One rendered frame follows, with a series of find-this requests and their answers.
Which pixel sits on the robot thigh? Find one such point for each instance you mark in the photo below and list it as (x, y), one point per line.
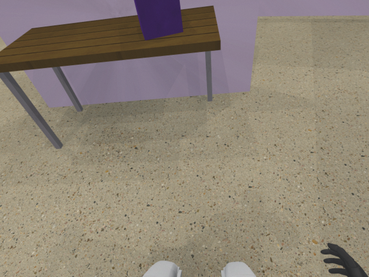
(237, 269)
(163, 269)

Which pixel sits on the robot right thigh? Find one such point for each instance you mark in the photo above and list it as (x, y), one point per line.
(237, 269)

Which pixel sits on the table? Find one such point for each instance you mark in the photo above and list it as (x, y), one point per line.
(111, 39)

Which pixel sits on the carton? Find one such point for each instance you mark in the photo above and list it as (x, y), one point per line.
(159, 18)

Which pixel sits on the right robot hand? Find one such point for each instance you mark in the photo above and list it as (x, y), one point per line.
(351, 268)

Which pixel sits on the robot left thigh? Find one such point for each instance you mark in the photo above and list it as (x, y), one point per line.
(163, 269)

